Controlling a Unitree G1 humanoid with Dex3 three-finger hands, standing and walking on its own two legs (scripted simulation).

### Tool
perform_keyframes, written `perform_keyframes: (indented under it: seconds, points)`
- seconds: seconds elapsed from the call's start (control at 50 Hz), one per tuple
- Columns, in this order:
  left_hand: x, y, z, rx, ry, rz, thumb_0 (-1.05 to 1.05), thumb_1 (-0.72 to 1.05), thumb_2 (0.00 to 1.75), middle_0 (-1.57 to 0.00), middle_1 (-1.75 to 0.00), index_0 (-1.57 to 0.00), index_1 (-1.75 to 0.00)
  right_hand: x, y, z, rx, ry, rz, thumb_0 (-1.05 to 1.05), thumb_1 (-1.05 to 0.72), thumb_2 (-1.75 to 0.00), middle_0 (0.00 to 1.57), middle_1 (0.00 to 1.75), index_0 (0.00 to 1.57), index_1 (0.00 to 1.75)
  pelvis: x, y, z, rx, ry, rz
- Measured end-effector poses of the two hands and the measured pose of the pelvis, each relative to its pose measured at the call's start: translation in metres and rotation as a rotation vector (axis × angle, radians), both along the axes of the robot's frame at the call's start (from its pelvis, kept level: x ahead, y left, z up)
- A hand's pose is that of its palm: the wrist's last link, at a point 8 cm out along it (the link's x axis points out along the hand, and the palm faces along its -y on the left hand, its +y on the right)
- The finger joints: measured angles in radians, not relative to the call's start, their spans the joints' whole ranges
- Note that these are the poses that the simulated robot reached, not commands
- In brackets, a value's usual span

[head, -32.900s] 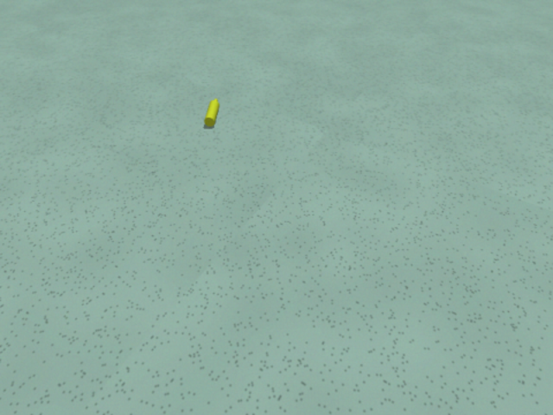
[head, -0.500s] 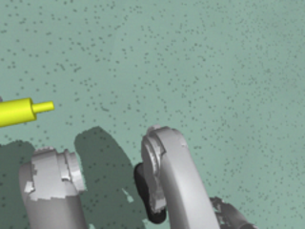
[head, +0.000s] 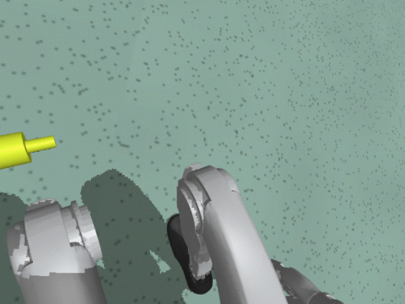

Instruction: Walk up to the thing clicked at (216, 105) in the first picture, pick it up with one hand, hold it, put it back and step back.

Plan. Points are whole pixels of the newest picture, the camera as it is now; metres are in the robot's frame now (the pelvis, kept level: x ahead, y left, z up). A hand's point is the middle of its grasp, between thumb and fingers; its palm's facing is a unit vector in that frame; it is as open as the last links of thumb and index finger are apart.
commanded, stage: rest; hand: left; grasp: from above
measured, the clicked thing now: out of the picture +0.42 +0.30 -0.26
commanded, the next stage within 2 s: open in 0.14 s
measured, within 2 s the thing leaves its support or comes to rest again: neither
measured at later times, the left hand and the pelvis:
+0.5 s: hand out of the picture +0.40 +0.33 -0.24, palm faces -0.44 -0.13 -0.89, open 10.1 cm; pelvis +0.00 +0.00 +0.00, yaw -1 degrees
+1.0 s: hand out of the picture +0.40 +0.34 -0.24, palm faces -0.44 -0.15 -0.89, open 13.7 cm; pelvis +0.00 +0.00 +0.00, yaw -1 degrees
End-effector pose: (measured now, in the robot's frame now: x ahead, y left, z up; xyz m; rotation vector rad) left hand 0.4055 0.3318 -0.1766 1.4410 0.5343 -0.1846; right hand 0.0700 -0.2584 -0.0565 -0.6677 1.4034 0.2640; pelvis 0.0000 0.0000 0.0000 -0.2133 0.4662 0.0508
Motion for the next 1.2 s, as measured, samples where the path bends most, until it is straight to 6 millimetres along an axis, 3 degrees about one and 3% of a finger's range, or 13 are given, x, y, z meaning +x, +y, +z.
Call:
perform_keyframes:
  seconds: [0.34,0.48,0.86,1.2]
  points:
    - [0.001,0.001,0.000,-0.004,0.009,0.009,0.01,0.09,0.44,-0.75,-0.47,-0.78,-0.45,-0.002,0.002,0.008,0.013,-0.009,0.029,0.00,-0.90,-0.90,0.20,0.30,0.20,0.30,-0.003,0.001,0.002,-0.010,-0.017,-0.007]
    - [-0.001,0.001,-0.001,-0.003,0.007,-0.011,0.00,0.07,0.54,-0.63,-0.54,-0.64,-0.53,-0.004,0.002,0.010,0.009,-0.010,0.042,0.00,-0.90,-0.89,0.20,0.30,0.20,0.30,-0.005,0.002,0.002,-0.013,-0.027,-0.008]
    - [0.003,0.005,-0.006,0.001,0.002,0.016,0.00,-0.34,0.87,-0.25,-0.82,-0.24,-0.83,0.004,0.007,0.015,0.025,-0.018,0.068,0.00,-0.89,-0.90,0.20,0.30,0.20,0.30,-0.004,0.004,0.004,-0.026,-0.021,-0.008]
    - [0.003,0.003,-0.004,-0.010,0.002,-0.018,0.00,-0.49,1.02,-0.10,-1.00,-0.09,-1.00,-0.005,0.007,0.013,0.020,0.009,0.047,0.00,-0.89,-0.89,0.20,0.30,0.20,0.30,-0.004,0.003,0.005,-0.025,-0.021,-0.011]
